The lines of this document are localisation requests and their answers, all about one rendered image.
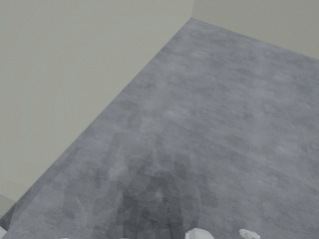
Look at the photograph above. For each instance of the right robot hand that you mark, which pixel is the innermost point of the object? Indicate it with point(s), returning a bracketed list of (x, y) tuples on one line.
[(246, 234)]

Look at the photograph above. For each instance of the right robot thigh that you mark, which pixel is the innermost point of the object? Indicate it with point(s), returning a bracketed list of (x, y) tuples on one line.
[(197, 233)]

